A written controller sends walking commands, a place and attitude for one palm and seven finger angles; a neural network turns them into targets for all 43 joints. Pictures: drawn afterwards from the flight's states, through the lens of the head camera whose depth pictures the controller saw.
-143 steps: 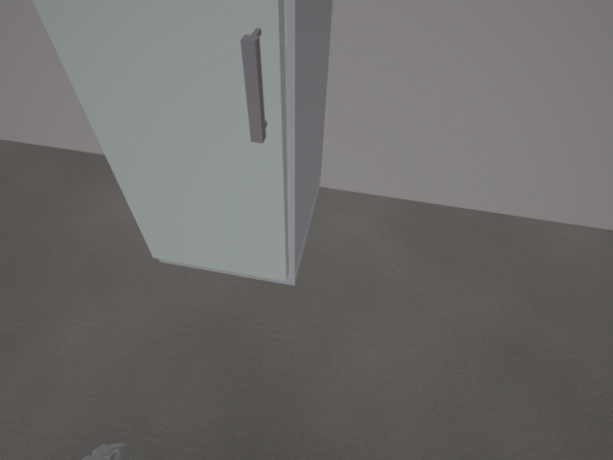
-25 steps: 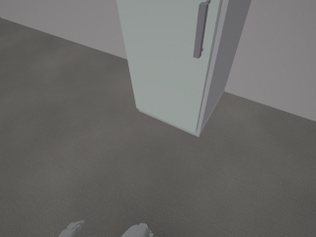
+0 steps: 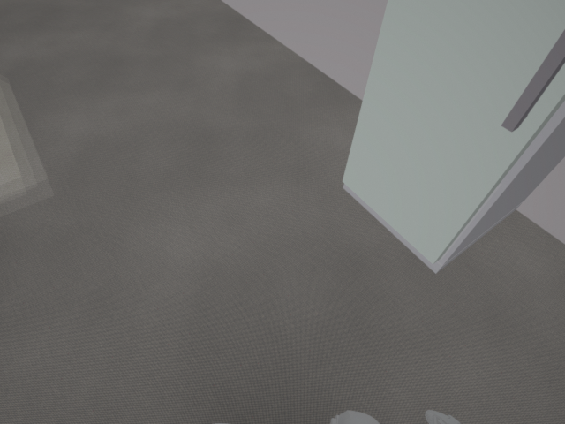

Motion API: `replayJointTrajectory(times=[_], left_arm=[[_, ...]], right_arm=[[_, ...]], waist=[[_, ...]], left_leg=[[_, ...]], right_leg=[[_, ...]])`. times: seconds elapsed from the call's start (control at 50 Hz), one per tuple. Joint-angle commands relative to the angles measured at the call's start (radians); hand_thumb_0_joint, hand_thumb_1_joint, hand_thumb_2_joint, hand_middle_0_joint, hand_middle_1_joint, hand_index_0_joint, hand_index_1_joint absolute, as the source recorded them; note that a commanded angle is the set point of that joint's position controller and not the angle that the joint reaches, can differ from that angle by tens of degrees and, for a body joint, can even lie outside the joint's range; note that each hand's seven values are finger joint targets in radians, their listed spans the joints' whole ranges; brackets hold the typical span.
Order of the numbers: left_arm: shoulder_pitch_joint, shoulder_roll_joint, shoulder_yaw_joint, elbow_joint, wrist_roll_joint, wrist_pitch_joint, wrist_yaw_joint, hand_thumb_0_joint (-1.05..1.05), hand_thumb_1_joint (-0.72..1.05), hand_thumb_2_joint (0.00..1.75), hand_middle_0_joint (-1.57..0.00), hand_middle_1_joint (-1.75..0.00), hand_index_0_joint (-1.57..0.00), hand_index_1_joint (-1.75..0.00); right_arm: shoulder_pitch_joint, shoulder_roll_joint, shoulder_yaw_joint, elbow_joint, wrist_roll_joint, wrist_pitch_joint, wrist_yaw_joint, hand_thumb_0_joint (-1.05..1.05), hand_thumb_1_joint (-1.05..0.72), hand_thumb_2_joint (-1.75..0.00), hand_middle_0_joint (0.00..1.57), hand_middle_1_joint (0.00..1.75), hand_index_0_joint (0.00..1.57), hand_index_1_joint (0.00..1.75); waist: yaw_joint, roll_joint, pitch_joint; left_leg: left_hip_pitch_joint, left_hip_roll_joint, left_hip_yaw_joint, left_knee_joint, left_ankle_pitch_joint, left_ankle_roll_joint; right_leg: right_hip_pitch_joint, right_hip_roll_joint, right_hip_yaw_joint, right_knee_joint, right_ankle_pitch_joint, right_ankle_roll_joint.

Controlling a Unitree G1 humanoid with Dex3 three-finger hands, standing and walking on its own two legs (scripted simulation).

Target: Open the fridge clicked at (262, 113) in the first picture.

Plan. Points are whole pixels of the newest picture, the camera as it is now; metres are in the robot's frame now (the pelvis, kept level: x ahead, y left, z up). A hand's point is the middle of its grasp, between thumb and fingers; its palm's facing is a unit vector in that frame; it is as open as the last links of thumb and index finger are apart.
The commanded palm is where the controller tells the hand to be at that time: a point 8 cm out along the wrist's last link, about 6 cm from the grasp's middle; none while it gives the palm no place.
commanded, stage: walk to a spot facing it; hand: right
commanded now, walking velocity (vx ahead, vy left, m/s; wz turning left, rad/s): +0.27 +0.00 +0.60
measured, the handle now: (544, 80) +0.79 -0.49 +0.09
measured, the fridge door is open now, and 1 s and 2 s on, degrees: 0 0 0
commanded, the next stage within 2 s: turn to face it in 1.60 s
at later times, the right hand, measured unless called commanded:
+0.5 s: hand (417, 409) +0.19 -0.21 -0.16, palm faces -0.26 +0.96 -0.13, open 7.4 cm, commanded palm none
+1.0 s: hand (318, 281) +0.40 -0.04 -0.16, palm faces -0.51 +0.83 -0.23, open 7.3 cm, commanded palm none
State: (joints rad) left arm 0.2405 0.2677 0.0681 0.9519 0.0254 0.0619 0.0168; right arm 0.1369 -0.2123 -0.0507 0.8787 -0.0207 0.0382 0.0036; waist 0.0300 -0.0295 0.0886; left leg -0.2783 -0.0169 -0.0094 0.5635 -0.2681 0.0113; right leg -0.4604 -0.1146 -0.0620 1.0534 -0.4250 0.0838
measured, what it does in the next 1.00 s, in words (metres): walks ahead, turning left: right foot, then left foot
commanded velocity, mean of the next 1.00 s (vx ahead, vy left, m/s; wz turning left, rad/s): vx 0.32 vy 0.00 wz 0.51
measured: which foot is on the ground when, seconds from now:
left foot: down 0.00-0.20, up 0.22-0.74, down 0.76-1.00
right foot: up 0.00-0.16, down 0.18-0.76, up 0.78-1.00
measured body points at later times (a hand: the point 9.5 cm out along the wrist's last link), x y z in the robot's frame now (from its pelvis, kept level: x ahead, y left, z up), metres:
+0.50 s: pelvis +0.08 -0.04 +0.02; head +0.10 -0.07 +0.46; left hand -0.04 +0.16 -0.12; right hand +0.20 -0.26 -0.15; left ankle +0.06 +0.12 -0.62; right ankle +0.02 -0.13 -0.73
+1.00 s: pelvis +0.24 +0.09 +0.00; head +0.25 +0.10 +0.45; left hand +0.17 +0.33 -0.14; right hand +0.43 -0.08 -0.14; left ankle +0.21 +0.14 -0.73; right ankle +0.37 -0.04 -0.64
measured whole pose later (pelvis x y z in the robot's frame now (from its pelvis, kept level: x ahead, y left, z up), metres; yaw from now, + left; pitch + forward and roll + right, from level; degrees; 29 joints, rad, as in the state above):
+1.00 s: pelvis +0.24 +0.09 +0.00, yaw +34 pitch +0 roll +0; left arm 0.19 0.17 0.06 0.94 0.04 -0.03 0.00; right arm 0.23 -0.20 -0.07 1.00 -0.02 -0.06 0.00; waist 0.02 -0.01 0.03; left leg -0.24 -0.08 0.08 0.48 -0.25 0.11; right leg -0.62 -0.20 -0.03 1.15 -0.24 0.07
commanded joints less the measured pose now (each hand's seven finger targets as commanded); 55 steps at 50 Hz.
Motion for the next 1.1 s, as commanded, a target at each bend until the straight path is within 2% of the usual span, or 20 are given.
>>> replayJointTrajectory(times=[0.0, 0.08, 0.14, 0.16, 0.18, 0.2, 0.24, 0.28, 0.32, 0.4, 0.56, 0.62, 0.68, 0.7, 0.72, 0.74, 0.76, 0.82, 0.88, 1.08], left_arm=[[-0.026, 0.065, 0.011, -0.101, 0.003, -0.034, -0.007, 0.0, 0.9, 0.9, -0.2, -0.3, -0.2, -0.3], [-0.005, 0.061, 0.011, -0.118, -0.004, -0.059, -0.013, 0.0, 0.9, 0.9, -0.2, -0.3, -0.2, -0.3], [0.183, 0.06, 0.009, -0.06, -0.007, -0.087, 0.005, 0.0, 0.9, 0.9, -0.2, -0.3, -0.2, -0.3], [0.26, 0.149, 0.023, -0.041, 0.005, -0.097, 0.017, 0.0, 0.9, 0.9, -0.2, -0.3, -0.2, -0.3], [0.261, 0.226, 0.028, -0.051, 0.01, -0.101, 0.022, 0.0, 0.9, 0.9, -0.2, -0.3, -0.2, -0.3], [0.198, 0.184, 0.02, -0.05, 0.008, -0.106, 0.022, 0.0, 0.9, 0.9, -0.2, -0.3, -0.2, -0.3], [0.091, 0.116, -0.004, -0.068, 0.004, -0.12, 0.021, 0.0, 0.9, 0.9, -0.2, -0.3, -0.2, -0.3], [0.108, 0.074, -0.015, -0.052, -0.002, -0.134, 0.026, 0.0, 0.9, 0.9, -0.2, -0.3, -0.2, -0.3], [0.161, 0.04, -0.02, -0.023, -0.008, -0.141, 0.03, 0.0, 0.9, 0.9, -0.2, -0.3, -0.2, -0.3], [0.266, 0.015, -0.021, 0.035, -0.007, -0.148, 0.033, 0.0, 0.9, 0.9, -0.2, -0.3, -0.2, -0.3], [0.37, -0.01, -0.019, 0.119, 0.009, -0.14, 0.031, 0.0, 0.9, 0.9, -0.2, -0.3, -0.2, -0.3], [0.354, 0.013, -0.007, 0.121, 0.009, -0.135, 0.026, 0.0, 0.9, 0.9, -0.2, -0.3, -0.2, -0.3], [0.284, 0.066, 0.009, 0.09, -0.002, -0.137, 0.021, 0.0, 0.9, 0.9, -0.2, -0.3, -0.2, -0.3], [0.25, 0.073, 0.009, 0.071, -0.011, -0.136, 0.012, 0.0, 0.9, 0.9, -0.2, -0.3, -0.2, -0.3], [0.252, 0.015, 0.0, 0.043, -0.029, -0.134, -0.003, 0.0, 0.9, 0.9, -0.2, -0.3, -0.2, -0.3], [0.197, -0.042, -0.006, -0.009, -0.032, -0.139, 0.004, 0.0, 0.9, 0.9, -0.2, -0.3, -0.2, -0.3], [0.136, -0.012, 0.0, -0.033, -0.021, -0.139, 0.007, 0.0, 0.9, 0.9, -0.2, -0.3, -0.2, -0.3], [0.095, -0.031, 0.006, -0.009, 0.001, -0.113, 0.003, 0.0, 0.9, 0.9, -0.2, -0.3, -0.2, -0.3], [0.169, -0.06, -0.001, 0.019, 0.009, -0.085, -0.005, 0.0, 0.9, 0.9, -0.2, -0.3, -0.2, -0.3], [-0.175, -0.037, -0.009, -0.104, 0.006, -0.102, -0.039, 0.0, 0.9, 0.9, -0.2, -0.3, -0.2, -0.3]], right_arm=[[0.026, -0.232, -0.061, -0.057, -0.006, -0.013, -0.007, 0.0, -0.9, -0.9, 0.2, 0.3, 0.2, 0.3], [0.02, -0.246, -0.066, -0.058, -0.01, -0.021, -0.001, 0.0, -0.9, -0.9, 0.2, 0.3, 0.2, 0.3], [-0.035, -0.19, -0.06, -0.069, -0.002, -0.015, 0.008, 0.0, -0.9, -0.9, 0.2, 0.3, 0.2, 0.3], [-0.027, -0.106, -0.045, -0.093, 0.004, -0.011, 0.017, 0.0, -0.9, -0.9, 0.2, 0.3, 0.2, 0.3], [-0.055, -0.08, -0.044, -0.134, 0.005, -0.015, 0.026, 0.0, -0.9, -0.9, 0.2, 0.3, 0.2, 0.3], [-0.106, -0.122, -0.059, -0.119, -0.013, -0.014, 0.032, 0.0, -0.9, -0.9, 0.2, 0.3, 0.2, 0.3], [-0.023, -0.12, -0.07, -0.071, -0.019, -0.014, 0.054, 0.0, -0.9, -0.9, 0.2, 0.3, 0.2, 0.3], [0.04, -0.075, -0.062, -0.022, -0.019, -0.008, 0.057, 0.0, -0.9, -0.9, 0.2, 0.3, 0.2, 0.3], [0.07, -0.051, -0.057, 0.002, -0.015, -0.005, 0.052, 0.0, -0.9, -0.9, 0.2, 0.3, 0.2, 0.3], [0.016, -0.024, -0.05, -0.003, -0.015, -0.004, 0.05, 0.0, -0.9, -0.9, 0.2, 0.3, 0.2, 0.3], [-0.197, 0.017, -0.026, -0.033, -0.014, -0.022, 0.061, 0.0, -0.9, -0.9, 0.2, 0.3, 0.2, 0.3], [-0.179, 0.012, -0.024, -0.023, -0.012, -0.037, 0.057, 0.0, -0.9, -0.9, 0.2, 0.3, 0.2, 0.3], [0.042, -0.035, -0.046, 0.038, -0.015, -0.059, 0.047, 0.0, -0.9, -0.9, 0.2, 0.3, 0.2, 0.3], [0.197, -0.09, -0.063, 0.082, -0.016, -0.073, 0.04, 0.0, -0.9, -0.9, 0.2, 0.3, 0.2, 0.3], [0.33, -0.198, -0.081, 0.113, -0.015, -0.081, 0.025, 0.0, -0.9, -0.9, 0.2, 0.3, 0.2, 0.3], [0.384, -0.282, -0.095, 0.126, 0.01, -0.081, 0.011, 0.0, -0.9, -0.9, 0.2, 0.3, 0.2, 0.3], [0.329, -0.281, -0.097, 0.105, 0.022, -0.074, 0.001, 0.0, -0.9, -0.9, 0.2, 0.3, 0.2, 0.3], [0.108, -0.14, -0.057, 0.049, 0.011, -0.087, -0.008, 0.0, -0.9, -0.9, 0.2, 0.3, 0.2, 0.3], [0.091, -0.107, -0.041, 0.059, -0.003, -0.107, -0.006, 0.0, -0.9, -0.9, 0.2, 0.3, 0.2, 0.3], [0.262, -0.1, -0.027, 0.109, -0.001, -0.125, -0.013, 0.0, -0.9, -0.9, 0.2, 0.3, 0.2, 0.3]], waist=[[-0.044, 0.181, -0.091], [-0.039, 0.215, -0.079], [0.053, 0.123, -0.096], [0.082, -0.171, -0.099], [0.072, -0.323, -0.017], [0.061, -0.24, 0.06], [-0.021, -0.089, 0.09], [-0.034, -0.087, 0.038], [-0.033, -0.102, 0.014], [-0.006, -0.1, 0.012], [0.057, -0.119, 0.086], [0.032, -0.117, 0.054], [-0.08, -0.147, -0.098], [-0.162, -0.114, -0.187], [-0.21, 0.073, -0.309], [-0.197, 0.206, -0.364], [-0.183, 0.15, -0.295], [-0.053, -0.017, -0.06], [0.013, 0.064, -0.061], [-0.072, 0.131, -0.017]], left_leg=[[0.008, 0.214, -0.322, -0.296, -0.142, 0.159], [-0.05, 0.215, -0.409, -0.317, -0.304, 0.171], [-0.263, 0.095, -0.321, -0.143, -0.337, 0.091], [-0.431, -0.035, -0.188, 0.143, -0.359, 0.033], [-0.538, -0.05, -0.025, 0.386, -0.314, -0.017], [-0.491, 0.027, -0.09, 0.507, -0.203, -0.018], [-0.461, 0.058, -0.037, 0.613, -0.064, -0.03], [-0.432, 0.056, -0.018, 0.662, 0.057, -0.046], [-0.442, 0.053, -0.001, 0.687, 0.105, -0.05], [-0.517, 0.076, 0.04, 0.644, 0.101, -0.059], [-0.525, 0.1, 0.146, 0.313, 0.05, -0.026], [-0.381, 0.035, 0.21, 0.178, -0.001, 0.021], [-0.048, -0.046, 0.247, 0.074, -0.012, 0.082], [0.238, -0.035, 0.225, -0.015, 0.082, 0.103], [0.566, 0.201, -0.094, -0.046, 0.123, 0.179], [0.665, 0.432, -0.539, -0.133, 0.355, 0.293], [0.518, 0.438, -0.5, -0.21, 0.347, 0.287], [0.069, 0.341, -0.332, -0.313, 0.076, 0.223], [-0.057, 0.231, -0.162, -0.33, 0.17, 0.171], [0.146, 0.207, -0.191, -0.297, 0.354, 0.175]], right_leg=[[-0.005, 0.021, -0.008, -0.099, 0.016, 0.001], [0.101, 0.052, -0.009, -0.286, -0.035, -0.024], [0.458, 0.063, -0.031, -0.625, 0.048, -0.043], [0.559, -0.155, 0.237, -0.808, -0.23, -0.098], [0.464, -0.407, 0.517, -0.958, -0.438, -0.179], [0.285, -0.403, 0.549, -1.017, -0.467, -0.171], [0.253, -0.307, 0.327, -0.98, -0.29, -0.144], [0.314, -0.209, 0.119, -0.921, -0.004, -0.095], [0.374, -0.176, 0.016, -0.877, 0.195, -0.069], [0.491, -0.204, -0.061, -0.831, 0.455, -0.091], [0.592, -0.253, -0.163, -0.82, 0.572, -0.173], [0.596, -0.255, -0.24, -0.722, 0.857, -0.168], [0.548, -0.24, -0.301, -0.409, 1.189, -0.128], [0.394, -0.228, -0.308, -0.186, 1.063, -0.088], [0.065, -0.139, -0.271, 0.114, 0.37, -0.051], [-0.203, 0.005, -0.149, 0.423, -0.194, -0.015], [-0.242, -0.028, 0.001, 0.448, -0.096, -0.037], [-0.152, -0.108, 0.046, 0.335, 0.092, -0.036], [-0.085, -0.093, 0.02, 0.198, 0.158, -0.021], [-0.192, -0.031, -0.005, -0.193, 0.26, -0.012]])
